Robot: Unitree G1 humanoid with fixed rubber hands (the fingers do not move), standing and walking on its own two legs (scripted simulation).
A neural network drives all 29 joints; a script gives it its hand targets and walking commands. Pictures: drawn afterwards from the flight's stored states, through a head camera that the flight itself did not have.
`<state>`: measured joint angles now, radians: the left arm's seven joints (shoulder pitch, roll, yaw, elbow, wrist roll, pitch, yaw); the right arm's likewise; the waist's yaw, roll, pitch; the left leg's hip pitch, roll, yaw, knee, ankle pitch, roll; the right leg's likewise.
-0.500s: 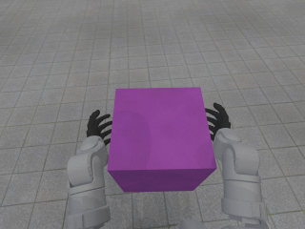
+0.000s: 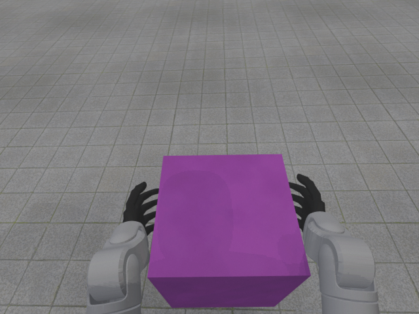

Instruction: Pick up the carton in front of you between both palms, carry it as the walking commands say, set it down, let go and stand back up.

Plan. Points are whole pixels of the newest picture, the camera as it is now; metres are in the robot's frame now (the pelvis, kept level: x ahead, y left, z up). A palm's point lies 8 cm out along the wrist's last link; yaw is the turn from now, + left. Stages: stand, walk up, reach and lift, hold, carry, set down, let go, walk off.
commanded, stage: carry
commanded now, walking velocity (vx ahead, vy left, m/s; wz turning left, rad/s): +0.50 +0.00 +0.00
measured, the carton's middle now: (222, 236) +0.26 +0.00 +0.01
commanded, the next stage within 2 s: none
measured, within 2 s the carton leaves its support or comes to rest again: neither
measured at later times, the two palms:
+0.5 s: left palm (145, 116) +0.55 +0.18 +0.08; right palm (268, 115) +0.52 -0.12 +0.09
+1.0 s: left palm (170, 58) +0.83 +0.15 +0.08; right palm (263, 56) +0.84 -0.15 +0.07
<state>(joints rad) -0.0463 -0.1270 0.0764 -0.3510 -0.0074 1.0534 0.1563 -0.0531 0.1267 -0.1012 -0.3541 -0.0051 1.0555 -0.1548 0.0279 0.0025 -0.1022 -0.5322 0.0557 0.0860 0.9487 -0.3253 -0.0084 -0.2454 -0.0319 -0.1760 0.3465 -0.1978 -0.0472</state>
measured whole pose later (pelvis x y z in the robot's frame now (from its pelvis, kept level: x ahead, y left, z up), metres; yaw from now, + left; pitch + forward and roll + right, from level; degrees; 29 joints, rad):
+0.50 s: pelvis +0.31 +0.05 +0.00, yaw -3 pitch +4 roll -1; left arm 0.10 -0.14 0.03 -0.49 0.01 1.13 0.15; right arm 0.10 0.14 -0.05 -0.48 0.00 1.11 -0.15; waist -0.04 0.00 -0.14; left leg -0.16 0.04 0.23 0.30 -0.21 0.05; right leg -0.58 -0.11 -0.10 0.88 -0.19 0.00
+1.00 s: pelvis +0.60 +0.00 +0.00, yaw -1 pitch +4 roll +1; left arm 0.11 -0.14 0.03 -0.55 -0.01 1.08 0.15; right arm 0.09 0.14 -0.03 -0.55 -0.02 1.10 -0.15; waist 0.02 0.03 -0.05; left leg -0.45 0.07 0.12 0.63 -0.28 -0.03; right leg -0.24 -0.06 -0.22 0.36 -0.18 -0.04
